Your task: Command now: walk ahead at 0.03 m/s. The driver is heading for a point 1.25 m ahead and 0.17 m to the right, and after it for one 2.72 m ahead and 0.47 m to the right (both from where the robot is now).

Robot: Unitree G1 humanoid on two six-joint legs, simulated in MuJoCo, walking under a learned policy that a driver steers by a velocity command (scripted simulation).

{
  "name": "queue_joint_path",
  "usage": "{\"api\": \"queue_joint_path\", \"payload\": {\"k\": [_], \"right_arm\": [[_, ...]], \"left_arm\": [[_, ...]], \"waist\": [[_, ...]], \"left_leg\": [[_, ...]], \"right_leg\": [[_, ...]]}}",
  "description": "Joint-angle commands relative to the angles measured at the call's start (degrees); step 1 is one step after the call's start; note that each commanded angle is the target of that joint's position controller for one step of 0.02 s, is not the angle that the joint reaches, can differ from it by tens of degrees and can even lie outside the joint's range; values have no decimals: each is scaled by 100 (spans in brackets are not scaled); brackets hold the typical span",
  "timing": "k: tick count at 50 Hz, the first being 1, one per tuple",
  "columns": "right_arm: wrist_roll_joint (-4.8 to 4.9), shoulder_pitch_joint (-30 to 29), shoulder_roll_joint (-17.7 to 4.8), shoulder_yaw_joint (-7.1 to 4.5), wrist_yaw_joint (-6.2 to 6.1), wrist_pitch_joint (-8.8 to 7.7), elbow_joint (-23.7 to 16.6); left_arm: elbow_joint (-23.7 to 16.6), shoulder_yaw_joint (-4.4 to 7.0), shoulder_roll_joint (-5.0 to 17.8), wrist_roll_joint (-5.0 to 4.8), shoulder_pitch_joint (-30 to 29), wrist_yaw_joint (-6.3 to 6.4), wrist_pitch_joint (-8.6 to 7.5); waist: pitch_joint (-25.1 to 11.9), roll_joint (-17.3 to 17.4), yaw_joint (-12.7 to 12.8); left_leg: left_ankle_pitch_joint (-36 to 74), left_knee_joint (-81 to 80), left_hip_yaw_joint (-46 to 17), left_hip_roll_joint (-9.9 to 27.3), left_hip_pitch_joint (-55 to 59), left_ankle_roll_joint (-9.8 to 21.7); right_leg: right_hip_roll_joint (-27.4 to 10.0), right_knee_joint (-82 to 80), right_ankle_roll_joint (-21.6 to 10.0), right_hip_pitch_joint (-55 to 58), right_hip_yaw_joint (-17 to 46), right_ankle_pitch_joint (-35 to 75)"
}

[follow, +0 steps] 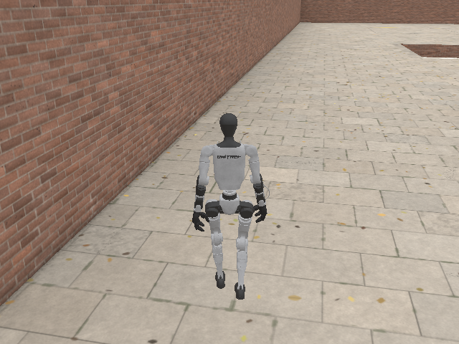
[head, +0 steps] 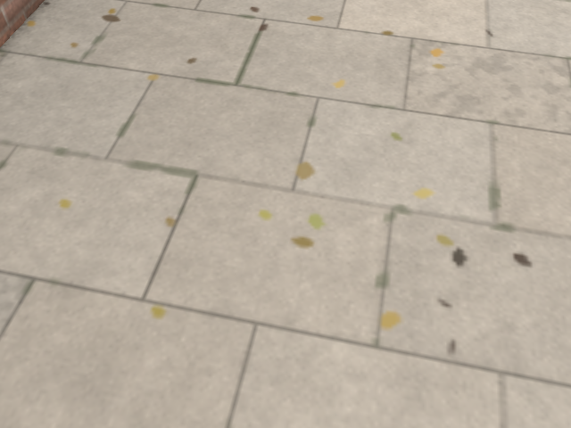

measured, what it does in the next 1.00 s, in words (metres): walks ahead: right foot, then left foot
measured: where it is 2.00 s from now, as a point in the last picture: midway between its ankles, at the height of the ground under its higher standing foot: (272, 277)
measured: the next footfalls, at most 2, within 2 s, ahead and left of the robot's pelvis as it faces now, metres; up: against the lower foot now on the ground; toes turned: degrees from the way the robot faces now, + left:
right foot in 0.26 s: +0.03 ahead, -0.10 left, +0.00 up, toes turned -1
left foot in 0.74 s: +0.33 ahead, +0.11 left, +0.00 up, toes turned +6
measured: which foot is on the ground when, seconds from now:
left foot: down 0.00-0.26, up 0.28-0.72, down 0.74-1.00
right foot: up 0.00-0.24, down 0.26-0.76, up 0.78-1.00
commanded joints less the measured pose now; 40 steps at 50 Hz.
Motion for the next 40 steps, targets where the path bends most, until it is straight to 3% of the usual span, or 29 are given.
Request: {"api": "queue_joint_path", "payload": {"k": [1, 2, 3, 6, 8, 10, 11, 12, 13, 14, 15, 16, 18, 20, 23, 27, 31, 34, 35, 36, 37, 38, 39, 40], "right_arm": [[-27, 201, -505, -26, -66, 63, -40], [-63, 92, -492, -13, -91, 99, -16], [-85, 303, -619, -62, -76, 127, 77], [19, 664, -1013, -256, -1, 208, 201], [48, 509, -1042, -315, 25, 236, 175], [88, 298, -1037, -366, 28, 269, 134], [102, 158, -995, -385, 28, 285, 87], [99, -56, -877, -381, 36, 284, -13], [113, -206, -547, -307, 69, 255, -168], [105, -341, -250, -222, 113, 216, -354], [-127, -410, -579, -268, 183, 172, -376], [-119, -189, -593, -290, 276, 123, -313], [-158, 30, -713, -349, 360, 75, -146], [-161, -39, -574, -333, 383, 65, -162], [-134, -579, -484, -299, 350, 55, -371], [-117, -1314, -429, -244, 352, 10, -684], [-80, -1726, -441, -197, 373, -60, -935], [-72, -1477, -525, -217, 336, -111, -986], [-53, -1003, -588, -266, 297, -139, -858], [-44, -104, -704, -350, 244, -189, -559], [-114, 912, -977, -470, 173, -255, -254], [-268, 1857, -1595, -609, 124, -295, -167], [-141, 1861, -1744, -644, 182, -209, -99], [-53, 1153, -1492, -582, 198, -183, -176]], "left_arm": [[-46, 104, 345, 146, 351, -32, 174], [-1, 76, 251, 131, 411, -31, 223], [99, 55, 194, 128, 585, -35, 233], [159, 109, 318, 135, 685, -82, 188], [155, 110, 216, 151, 664, -128, 139], [288, 115, 108, 159, 996, -146, 93], [406, 120, 83, 159, 1267, -137, 75], [523, 126, 114, 165, 1578, -109, 46], [577, 159, 338, 200, 1906, -51, -21], [470, 305, 916, 84, 1695, -24, -66], [346, 315, 842, 79, 1139, 13, -87], [202, 310, 806, 52, 744, 9, -149], [148, 320, 744, 33, 714, -34, -272], [229, 301, 626, 28, 1035, -56, -365], [346, 274, 516, 54, 1489, -71, -430], [351, 264, 556, 83, 1734, -63, -475], [380, 277, 658, 113, 1783, -67, -505], [375, 321, 805, 112, 1542, -65, -496], [359, 337, 874, 92, 1402, -71, -497], [352, 347, 918, 54, 1269, -84, -486], [289, 331, 894, 30, 1188, -102, -493], [64, 225, 423, -62, 1372, -145, -489], [70, 299, 431, -96, 1536, -184, -504], [-49, 367, 647, -4, 1039, -192, -475]], "waist": [[-223, 490, 60], [-125, 638, 163], [-257, 734, 133], [-374, 763, 81], [-197, 716, 190], [-92, 669, 402], [53, 583, 511], [243, 288, 629], [183, -736, 680], [468, -1685, 534], [863, -802, 198], [725, -596, -70], [379, -237, -181], [191, -275, -106], [300, -403, 114], [366, -474, 380], [389, -653, 472], [290, -704, 231], [70, -662, -9], [-385, -428, -418], [-1017, -239, -796], [-1912, 772, -948], [-2215, 1390, -785], [-1247, 877, -474]], "left_leg": [[1107, -1678, -1914, 1828, 37, 1004], [557, -1808, -1640, 1555, -206, 770], [-358, -1925, -1591, 1409, -58, 669], [-2380, -2367, -1968, 1555, -27, 638], [-2744, -2512, -1881, 1532, -520, 529], [-3044, -2365, -1630, 1373, -1021, 383], [-3184, -2090, -1500, 1257, -1293, 292], [-3221, -1526, -1281, 1050, -1652, 152], [-2951, -81, -763, 615, -2268, -17], [-1715, 1314, -27, -42, -2687, -236], [-979, 1856, -590, 377, -2387, -202], [-620, 1995, -657, 407, -2193, -241], [-271, 2324, -485, 398, -2128, -335], [-45, 2473, -379, 458, -2234, -393], [197, 2315, -288, 595, -2651, -508], [346, 1586, -130, 649, -2663, -571], [154, 845, 61, 561, -2181, -396], [-204, 339, 210, 377, -1233, -115], [-169, 141, 285, 182, -452, -10], [91, -210, 351, -2, 679, 111], [-29, -168, -50, 361, 2185, 269], [-1394, -522, -2362, 2170, 3743, 656], [-1659, -1720, -4709, 2874, 3815, 1141], [-1918, -1777, -3985, 2631, 3031, 1025]], "right_leg": [[-373, 402, 112, -380, 383, -86], [-369, -44, 156, -205, 283, 116], [-262, -335, 167, -185, 96, 82], [-144, -478, 65, -203, -206, 55], [-155, -854, -43, 129, -315, 331], [-93, -1627, -183, 751, -485, 776], [-62, -2153, -281, 1035, -507, 902], [-129, -2779, -387, 1287, -324, 711], [-1103, -3741, -559, 1611, 1073, -458], [-2431, -4859, -897, 985, 3146, -1914], [-2477, -5051, -959, 123, 3180, -1961], [-2265, -5044, -875, -11, 2858, -1452], [-1840, -4884, -693, 429, 2025, -249], [-1660, -4756, -653, 710, 1614, 311], [-1639, -4699, -761, 1036, 1388, 929], [-1626, -4553, -859, 1273, 1105, 1926], [-1652, -4178, -866, 1403, 816, 3292], [-1734, -3664, -737, 1292, 607, 4488], [-1701, -3162, -653, 1159, 487, 5469], [-1498, -2163, -529, 972, 224, 6123], [-1249, -928, -403, 126, 33, 5428], [-732, 1095, -195, -1405, -261, 2706], [-14, 2423, -170, -2433, 158, 296], [-490, 2784, -264, -2883, 413, 800]]}}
